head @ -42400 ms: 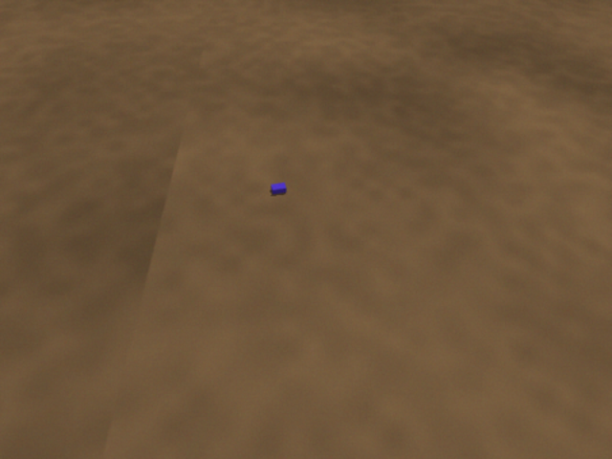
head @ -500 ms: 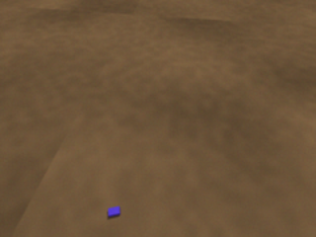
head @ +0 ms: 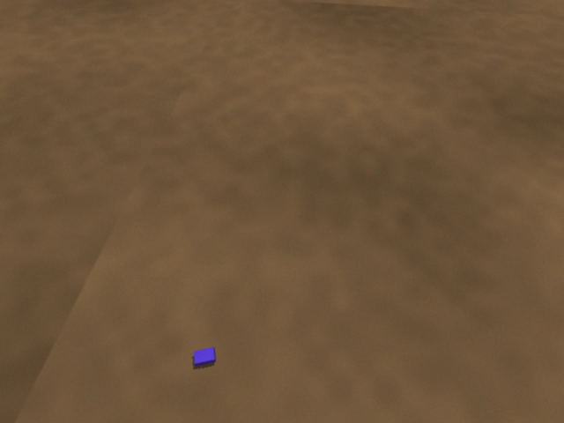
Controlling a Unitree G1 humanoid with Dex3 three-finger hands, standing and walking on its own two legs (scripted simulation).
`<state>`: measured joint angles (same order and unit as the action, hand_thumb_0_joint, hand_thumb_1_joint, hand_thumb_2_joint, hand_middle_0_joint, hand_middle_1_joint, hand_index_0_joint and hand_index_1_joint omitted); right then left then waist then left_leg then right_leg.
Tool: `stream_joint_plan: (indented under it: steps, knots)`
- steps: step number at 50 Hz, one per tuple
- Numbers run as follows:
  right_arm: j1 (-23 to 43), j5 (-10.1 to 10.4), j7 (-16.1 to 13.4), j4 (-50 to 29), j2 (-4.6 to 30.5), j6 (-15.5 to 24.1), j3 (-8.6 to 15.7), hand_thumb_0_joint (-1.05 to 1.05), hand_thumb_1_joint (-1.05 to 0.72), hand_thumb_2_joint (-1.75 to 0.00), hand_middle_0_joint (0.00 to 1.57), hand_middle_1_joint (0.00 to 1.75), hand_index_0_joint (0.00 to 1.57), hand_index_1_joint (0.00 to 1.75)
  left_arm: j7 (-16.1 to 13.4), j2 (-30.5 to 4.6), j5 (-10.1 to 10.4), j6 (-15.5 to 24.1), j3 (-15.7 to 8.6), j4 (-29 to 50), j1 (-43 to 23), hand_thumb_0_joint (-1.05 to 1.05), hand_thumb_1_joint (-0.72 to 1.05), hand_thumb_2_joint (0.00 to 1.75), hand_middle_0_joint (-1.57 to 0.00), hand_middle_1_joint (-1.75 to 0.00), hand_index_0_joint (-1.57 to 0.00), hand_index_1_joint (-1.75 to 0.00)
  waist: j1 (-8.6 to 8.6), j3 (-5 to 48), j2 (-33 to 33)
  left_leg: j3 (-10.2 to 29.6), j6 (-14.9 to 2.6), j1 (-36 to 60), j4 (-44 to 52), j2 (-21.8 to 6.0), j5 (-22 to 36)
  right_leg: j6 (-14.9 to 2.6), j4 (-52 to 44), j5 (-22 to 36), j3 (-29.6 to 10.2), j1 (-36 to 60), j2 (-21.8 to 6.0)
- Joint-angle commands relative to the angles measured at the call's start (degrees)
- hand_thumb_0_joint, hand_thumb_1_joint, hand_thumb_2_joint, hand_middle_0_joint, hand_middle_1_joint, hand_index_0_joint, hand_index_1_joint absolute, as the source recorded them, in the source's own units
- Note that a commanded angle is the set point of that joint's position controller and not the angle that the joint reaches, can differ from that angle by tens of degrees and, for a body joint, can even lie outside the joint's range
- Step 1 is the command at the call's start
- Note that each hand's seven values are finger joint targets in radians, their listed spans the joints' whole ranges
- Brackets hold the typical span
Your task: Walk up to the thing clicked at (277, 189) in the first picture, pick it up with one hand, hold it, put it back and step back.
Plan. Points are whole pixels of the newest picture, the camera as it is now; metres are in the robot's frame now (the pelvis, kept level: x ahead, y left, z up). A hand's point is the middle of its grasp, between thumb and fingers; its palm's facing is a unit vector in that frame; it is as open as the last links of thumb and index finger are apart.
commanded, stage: step back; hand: left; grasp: from above
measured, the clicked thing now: (204, 356) +0.41 +0.26 -0.76
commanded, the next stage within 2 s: none
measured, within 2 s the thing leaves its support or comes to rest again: neither
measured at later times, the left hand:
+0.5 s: hand out of the picture +0.05 +0.31 -0.17, palm faces -0.10 -0.93 -0.36, open 7.4 cm
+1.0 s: hand out of the picture -0.08 +0.30 -0.14, palm faces -0.03 -0.92 -0.40, open 7.4 cm
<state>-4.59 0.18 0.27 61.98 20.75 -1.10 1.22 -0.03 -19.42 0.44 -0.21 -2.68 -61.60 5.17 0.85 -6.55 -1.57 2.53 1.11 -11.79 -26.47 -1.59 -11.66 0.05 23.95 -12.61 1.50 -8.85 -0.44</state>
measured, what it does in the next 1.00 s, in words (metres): walks backwards: left foot, then right foot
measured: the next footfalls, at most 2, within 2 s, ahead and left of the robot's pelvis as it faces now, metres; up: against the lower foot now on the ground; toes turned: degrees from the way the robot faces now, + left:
left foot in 0.18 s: -0.01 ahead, +0.14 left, +0.00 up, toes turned -2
right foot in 0.64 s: -0.10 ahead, -0.07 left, +0.00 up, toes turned -2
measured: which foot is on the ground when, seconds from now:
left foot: down 0.00-0.02, up 0.04-0.16, down 0.18-0.68, up 0.70-1.00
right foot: down 0.00-0.20, up 0.22-0.62, down 0.64-1.00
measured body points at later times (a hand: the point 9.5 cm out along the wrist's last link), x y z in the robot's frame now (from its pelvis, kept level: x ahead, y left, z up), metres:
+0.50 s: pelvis -0.09 +0.06 -0.01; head -0.01 +0.07 +0.43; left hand +0.05 +0.36 -0.15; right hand -0.02 -0.25 -0.13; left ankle -0.05 +0.14 -0.74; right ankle -0.12 -0.08 -0.69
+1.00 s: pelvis -0.23 +0.05 -0.02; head -0.17 +0.04 +0.43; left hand -0.08 +0.35 -0.12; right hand -0.16 -0.28 -0.14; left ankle -0.27 +0.18 -0.72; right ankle -0.14 -0.07 -0.74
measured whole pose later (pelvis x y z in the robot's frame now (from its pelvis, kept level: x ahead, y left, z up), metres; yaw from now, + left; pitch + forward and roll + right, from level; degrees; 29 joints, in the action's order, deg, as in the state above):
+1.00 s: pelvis -0.23 +0.05 -0.02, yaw +0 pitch -2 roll +1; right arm -10.5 -0.4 -1.5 51.6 24.4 -2.6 2.9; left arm -0.5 -20.0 -2.0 -2.4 -3.8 -43.3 6.1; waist 0.3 -10.5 -0.9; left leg 4.3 1.5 -16.2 -47.2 3.1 -28.7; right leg -1.2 33.9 -10.0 0.9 -22.1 -1.2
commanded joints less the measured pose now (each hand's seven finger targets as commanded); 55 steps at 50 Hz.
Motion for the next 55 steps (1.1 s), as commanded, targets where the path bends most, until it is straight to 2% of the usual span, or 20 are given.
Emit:
stream_joint_plan:
  steps: [1,3,6,8,9,10,12,16,24,29,32,34,35,40,46,51,52,53,54,55]
  knots:
    - [-1.53,0.42,-0.39,-5.85,11.33,-0.45,3.29,0.00,-0.90,-0.90,0.20,0.30,0.20,0.30,-1.44,-17.44,-0.49,0.20,-4.39,7.49,-3.49,0.00,0.90,0.90,-0.20,-0.30,-0.20,-0.30,0.29,8.85,10.50,-1.52,-2.59,-0.74,-16.66,3.55,-3.03,-11.46,-3.28,26.72,-13.34,-1.73,-16.37]
    - [-3.84,-0.22,0.00,-7.06,11.41,-1.32,3.80,0.00,-0.90,-0.90,0.20,0.30,0.20,0.30,-1.41,-17.87,-1.75,0.01,-4.65,10.08,-5.06,0.00,0.90,0.90,-0.20,-0.30,-0.20,-0.30,0.56,9.49,13.05,0.51,-3.58,-2.29,-25.07,3.93,-17.86,-14.75,-1.67,25.62,-14.95,-5.16,-19.62]
    - [-7.16,0.15,0.40,-7.62,11.64,-1.11,4.31,0.00,-0.90,-0.90,0.20,0.30,0.20,0.30,-1.49,-16.80,-1.94,-0.58,-4.14,12.46,-8.78,0.00,0.90,0.90,-0.20,-0.30,-0.20,-0.30,2.41,9.66,13.28,0.67,-3.92,-2.29,-18.26,2.21,-12.54,-11.59,3.60,23.83,-10.92,-5.24,-16.47]
    - [-6.56,-0.45,0.16,-8.23,11.91,-0.37,4.53,0.00,-0.90,-0.90,0.20,0.30,0.20,0.30,-1.40,-15.50,-1.24,-1.43,-3.57,13.22,-7.17,0.00,0.90,0.90,-0.20,-0.30,-0.20,-0.30,1.77,8.86,7.73,0.14,-3.46,-0.73,-4.11,0.76,7.47,-6.88,11.08,18.09,-7.12,-4.97,-10.26]
    - [-5.95,-1.39,-0.23,-9.19,14.05,-0.04,5.07,0.00,-0.90,-0.90,0.20,0.30,0.20,0.30,-1.44,-13.41,-0.46,-2.00,-3.20,14.13,-6.15,0.00,0.90,0.90,-0.20,-0.30,-0.20,-0.30,1.50,8.13,-1.42,8.92,-4.34,-0.04,2.71,-5.37,22.48,-3.69,19.68,10.02,-4.32,-7.62,-3.08]
    - [-6.19,-2.01,-0.47,-9.46,17.56,0.37,5.87,0.00,-0.90,-0.90,0.20,0.30,0.20,0.30,-1.85,-11.10,-0.11,-2.39,-2.91,14.73,-5.89,0.00,0.90,0.90,-0.20,-0.30,-0.20,-0.30,1.48,7.74,-10.67,19.57,-7.15,7.26,4.61,-12.37,37.56,-2.11,28.06,-14.55,-4.72,-18.24,5.86]
    - [-6.09,-1.78,-1.08,-10.65,18.53,0.83,6.02,0.00,-0.90,-0.90,0.20,0.30,0.20,0.30,-2.58,-11.03,-0.53,-3.10,-2.86,14.01,-2.07,0.00,0.90,0.90,-0.20,-0.30,-0.20,-0.30,0.90,9.58,-6.57,19.70,-11.32,7.66,1.32,-16.30,46.11,-2.24,37.79,-24.76,-11.60,-18.89,6.48]
    - [0.24,-2.18,-2.36,-13.95,14.95,0.92,5.31,0.00,-0.90,-0.90,0.20,0.30,0.20,0.30,-2.81,-13.47,-0.01,-3.00,-3.25,12.73,0.15,0.00,0.90,0.90,-0.20,-0.30,-0.20,-0.30,-1.52,10.22,-7.48,11.00,-10.19,7.90,-0.78,-11.11,37.52,-1.45,44.20,-17.11,-13.77,-20.40,6.05]
    - [-6.87,-1.39,-2.78,-14.69,14.39,0.79,5.78,0.00,-0.90,-0.90,0.20,0.30,0.20,0.30,-1.84,-12.67,-1.27,-1.79,-3.98,15.91,-0.19,0.00,0.90,0.90,-0.20,-0.30,-0.20,-0.30,2.32,10.67,-4.92,11.89,-14.14,15.86,-2.82,-12.99,33.14,0.94,27.43,-16.38,-8.64,-18.70,3.28]
    - [-2.95,-1.36,-2.15,-16.56,15.88,0.59,5.88,0.00,-0.90,-0.90,0.20,0.30,0.20,0.30,-1.04,-12.37,-1.75,-1.52,-4.37,14.49,4.96,0.00,0.90,0.90,-0.20,-0.30,-0.20,-0.30,0.37,11.69,-5.91,12.24,-13.75,6.25,-1.12,-13.78,19.17,-0.92,16.86,-12.87,-4.50,-8.62,1.91]
    - [0.40,-0.66,-1.65,-16.95,14.92,0.05,5.47,0.00,-0.90,-0.90,0.20,0.30,0.20,0.30,-0.78,-12.65,-2.29,-0.95,-4.94,12.56,10.84,0.00,0.90,0.90,-0.20,-0.30,-0.20,-0.30,-2.82,11.35,-1.38,8.37,-8.33,-4.42,-4.92,-9.91,8.33,-4.16,3.79,0.41,-7.32,1.25,-0.78]
    - [1.86,-0.13,-1.82,-17.54,10.98,-0.24,4.57,0.00,-0.90,-0.90,0.20,0.30,0.20,0.30,-0.49,-19.89,-2.01,-0.86,-6.63,14.98,6.54,0.00,0.90,0.90,-0.20,-0.30,-0.20,-0.30,-3.18,4.80,17.12,-1.87,-1.49,-14.12,-22.70,6.35,-16.06,-15.07,-6.76,3.51,-29.77,-6.42,-17.38]
    - [0.25,-0.58,-2.12,-16.54,12.28,-0.76,5.19,0.00,-0.90,-0.90,0.20,0.30,0.20,0.30,-0.71,-21.70,-2.80,-0.59,-6.75,17.73,1.49,0.00,0.90,0.90,-0.20,-0.30,-0.20,-0.30,-2.65,2.24,18.46,3.12,-0.75,-11.16,-36.31,7.24,-24.03,-19.83,-8.74,3.38,-35.40,-15.25,-22.86]
    - [-7.13,0.09,-1.91,-13.03,11.50,-0.31,4.07,0.00,-0.90,-0.90,0.20,0.30,0.20,0.30,-1.39,-14.34,-2.21,-0.40,-5.78,19.94,-2.41,0.00,0.90,0.90,-0.20,-0.30,-0.20,-0.30,0.40,4.73,8.79,6.77,-0.34,-13.89,-41.77,10.25,-14.58,-10.30,-1.56,15.15,-14.39,-6.71,-9.48]
    - [-5.65,-0.37,-2.43,-15.46,11.35,0.41,3.44,0.00,-0.90,-0.90,0.20,0.30,0.20,0.30,-1.69,-13.86,-2.63,-1.22,-5.52,20.91,4.99,0.00,0.90,0.90,-0.20,-0.30,-0.20,-0.30,-4.05,10.23,11.48,2.33,0.99,-16.28,-23.41,5.44,-19.82,-13.19,2.59,21.56,-15.86,10.31,-13.28]
    - [-13.90,-1.33,-1.73,-12.40,11.45,0.63,4.51,0.00,-0.90,-0.90,0.20,0.30,0.20,0.30,-1.14,-16.01,-1.63,-2.61,-5.21,22.61,0.26,0.00,0.90,0.90,-0.20,-0.30,-0.20,-0.30,0.75,12.32,12.05,-2.52,-2.16,0.15,2.55,3.22,-2.43,-8.23,7.71,14.43,-12.87,0.29,-11.42]
    - [-12.67,-1.91,-1.69,-12.67,13.24,0.76,5.18,0.00,-0.90,-0.90,0.20,0.30,0.20,0.30,-0.92,-14.17,-1.51,-3.05,-4.52,22.67,1.31,0.00,0.90,0.90,-0.20,-0.30,-0.20,-0.30,0.20,10.57,6.35,3.46,-3.25,2.47,4.95,0.03,-0.21,-5.52,10.04,5.72,-11.50,-6.27,-8.15]
    - [-11.27,-3.06,-1.56,-13.65,18.43,0.85,6.38,0.00,-0.90,-0.90,0.20,0.30,0.20,0.30,-0.87,-11.65,-1.26,-2.95,-3.96,23.43,1.90,0.00,0.90,0.90,-0.20,-0.30,-0.20,-0.30,0.26,9.82,-7.11,20.37,-7.73,5.65,7.71,-12.49,4.12,-2.36,20.40,-8.49,-6.93,-17.86,-0.16]
    - [-6.61,-3.03,-1.12,-15.23,22.56,0.69,6.88,0.00,-0.90,-0.90,0.20,0.30,0.20,0.30,-1.52,-13.29,-1.29,-2.79,-5.15,23.22,-0.44,0.00,0.90,0.90,-0.20,-0.30,-0.20,-0.30,0.74,6.55,-11.43,26.96,-14.99,-3.96,9.87,-20.40,6.27,-0.75,32.23,-22.31,-6.49,-18.46,5.85]
    - [-3.79,-2.71,-1.34,-16.23,23.14,0.97,7.01,0.00,-0.90,-0.90,0.20,0.30,0.20,0.30,-1.96,-14.44,-2.03,-2.87,-5.79,22.77,-1.66,0.00,0.90,0.90,-0.20,-0.30,-0.20,-0.30,1.80,3.92,-11.99,30.26,-19.27,-13.74,12.00,-23.73,4.91,-0.41,43.07,-24.15,-11.93,-14.55,5.32]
